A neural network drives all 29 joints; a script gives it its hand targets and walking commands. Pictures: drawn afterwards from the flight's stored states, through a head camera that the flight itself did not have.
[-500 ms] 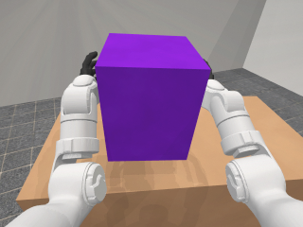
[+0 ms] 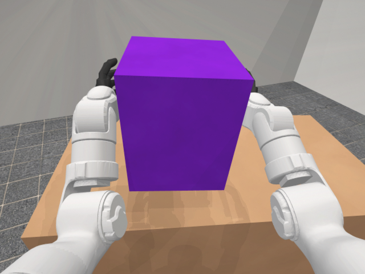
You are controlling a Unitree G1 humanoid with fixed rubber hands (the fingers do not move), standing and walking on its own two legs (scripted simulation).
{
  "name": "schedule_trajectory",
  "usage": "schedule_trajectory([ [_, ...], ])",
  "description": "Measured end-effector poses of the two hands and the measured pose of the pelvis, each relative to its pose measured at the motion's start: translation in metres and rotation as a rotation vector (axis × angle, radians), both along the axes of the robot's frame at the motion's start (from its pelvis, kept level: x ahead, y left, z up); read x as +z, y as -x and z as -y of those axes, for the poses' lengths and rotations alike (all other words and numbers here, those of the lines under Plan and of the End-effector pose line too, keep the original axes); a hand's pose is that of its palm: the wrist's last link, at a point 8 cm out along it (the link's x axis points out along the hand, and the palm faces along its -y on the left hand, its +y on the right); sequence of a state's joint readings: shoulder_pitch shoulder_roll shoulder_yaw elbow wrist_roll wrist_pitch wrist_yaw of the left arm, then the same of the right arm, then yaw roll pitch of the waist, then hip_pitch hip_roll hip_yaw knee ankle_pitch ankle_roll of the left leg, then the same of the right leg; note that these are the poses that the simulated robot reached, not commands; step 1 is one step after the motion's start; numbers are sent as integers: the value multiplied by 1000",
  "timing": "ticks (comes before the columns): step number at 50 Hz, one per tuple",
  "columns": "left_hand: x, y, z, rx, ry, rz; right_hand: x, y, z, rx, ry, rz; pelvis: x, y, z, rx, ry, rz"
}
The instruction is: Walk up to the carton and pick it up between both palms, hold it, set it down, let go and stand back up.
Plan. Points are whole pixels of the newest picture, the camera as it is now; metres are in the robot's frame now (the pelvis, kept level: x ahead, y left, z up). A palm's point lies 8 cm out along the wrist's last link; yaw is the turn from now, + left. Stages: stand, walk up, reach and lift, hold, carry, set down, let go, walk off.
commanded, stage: hold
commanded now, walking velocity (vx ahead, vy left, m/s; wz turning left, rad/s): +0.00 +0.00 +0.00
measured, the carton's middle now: (178, 113) +0.37 +0.00 +0.24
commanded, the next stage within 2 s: none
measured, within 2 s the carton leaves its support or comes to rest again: neither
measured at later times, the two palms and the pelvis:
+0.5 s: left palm (109, 96) +0.38 +0.14 +0.27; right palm (248, 103) +0.37 -0.15 +0.26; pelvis +0.00 +0.00 +0.00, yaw +0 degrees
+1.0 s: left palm (106, 96) +0.37 +0.15 +0.27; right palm (247, 102) +0.37 -0.14 +0.27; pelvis +0.00 +0.00 +0.00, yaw +0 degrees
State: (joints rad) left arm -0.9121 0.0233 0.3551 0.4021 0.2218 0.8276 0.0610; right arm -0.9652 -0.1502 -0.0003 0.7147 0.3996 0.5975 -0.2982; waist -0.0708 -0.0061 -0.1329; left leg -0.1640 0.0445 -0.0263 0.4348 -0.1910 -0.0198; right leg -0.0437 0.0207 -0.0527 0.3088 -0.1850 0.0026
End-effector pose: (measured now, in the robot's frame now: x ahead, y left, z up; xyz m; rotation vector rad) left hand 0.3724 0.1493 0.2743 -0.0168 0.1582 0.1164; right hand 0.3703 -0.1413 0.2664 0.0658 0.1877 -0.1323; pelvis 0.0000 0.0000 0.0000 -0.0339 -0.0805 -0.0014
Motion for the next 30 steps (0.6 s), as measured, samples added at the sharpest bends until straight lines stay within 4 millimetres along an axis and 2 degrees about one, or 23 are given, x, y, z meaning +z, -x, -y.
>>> schedule_trajectory([
  [30,-3,-2,6,-2,0,0,-5,-1,5,-4,0,0,0,-4,1,-3,-2,-3],
])
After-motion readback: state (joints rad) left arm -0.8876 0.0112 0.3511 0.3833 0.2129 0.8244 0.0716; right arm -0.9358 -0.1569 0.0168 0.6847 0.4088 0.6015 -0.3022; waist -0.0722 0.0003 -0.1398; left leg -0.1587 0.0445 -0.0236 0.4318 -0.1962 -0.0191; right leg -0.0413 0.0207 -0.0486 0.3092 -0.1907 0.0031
